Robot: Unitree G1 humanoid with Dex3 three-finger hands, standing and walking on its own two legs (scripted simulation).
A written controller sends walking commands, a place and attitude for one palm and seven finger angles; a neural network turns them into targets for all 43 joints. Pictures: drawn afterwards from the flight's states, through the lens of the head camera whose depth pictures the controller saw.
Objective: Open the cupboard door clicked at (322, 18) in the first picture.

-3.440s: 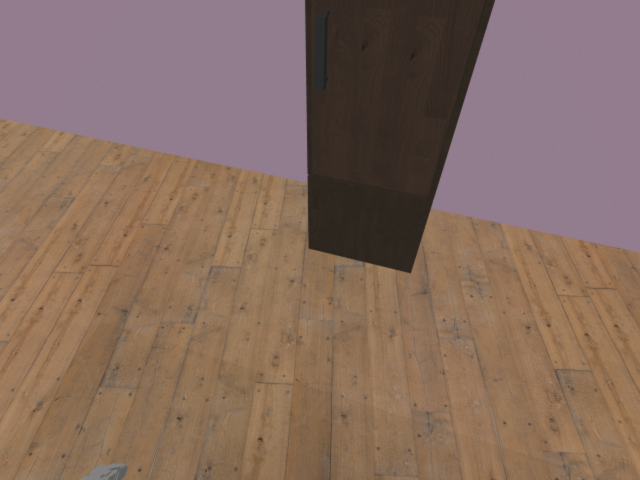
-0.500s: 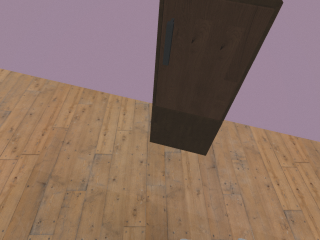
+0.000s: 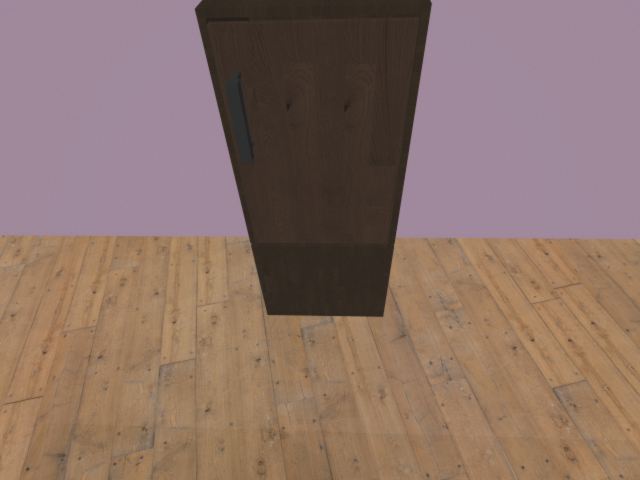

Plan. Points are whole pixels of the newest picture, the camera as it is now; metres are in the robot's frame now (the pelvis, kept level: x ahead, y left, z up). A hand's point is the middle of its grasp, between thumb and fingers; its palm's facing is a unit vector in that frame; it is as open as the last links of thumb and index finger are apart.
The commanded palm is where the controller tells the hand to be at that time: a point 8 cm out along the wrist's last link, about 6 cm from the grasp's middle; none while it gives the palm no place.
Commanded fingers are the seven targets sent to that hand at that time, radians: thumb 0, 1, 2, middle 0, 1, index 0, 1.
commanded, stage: take the last steps up to it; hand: left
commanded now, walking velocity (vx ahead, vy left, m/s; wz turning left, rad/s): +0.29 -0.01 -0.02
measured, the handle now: (242, 118) +0.79 +0.19 +0.07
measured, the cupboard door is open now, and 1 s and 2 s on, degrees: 0 0 0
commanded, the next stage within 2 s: come to a stop and stand still in 0.52 s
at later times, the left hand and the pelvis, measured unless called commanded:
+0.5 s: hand out of the picture +0.12 +0.20 -0.18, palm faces +0.05 -0.99 -0.15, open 7.4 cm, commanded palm none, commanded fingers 0.00 0.90 0.90 -0.20 -0.30 -0.20 -0.30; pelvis +0.13 +0.04 +0.00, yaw -1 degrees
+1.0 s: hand (213, 427) +0.25 +0.19 -0.17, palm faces +0.08 -0.97 -0.23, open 7.3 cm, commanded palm none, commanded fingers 0.00 0.90 0.90 -0.20 -0.30 -0.20 -0.30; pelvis +0.21 +0.01 +0.00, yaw +1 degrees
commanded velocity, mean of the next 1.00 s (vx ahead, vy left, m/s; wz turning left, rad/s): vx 0.04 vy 0.02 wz -0.01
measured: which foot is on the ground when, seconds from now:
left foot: up 0.00-0.26, down 0.28-0.68, up 0.70-1.00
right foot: down 0.00-0.28, up 0.30-0.66, down 0.68-1.00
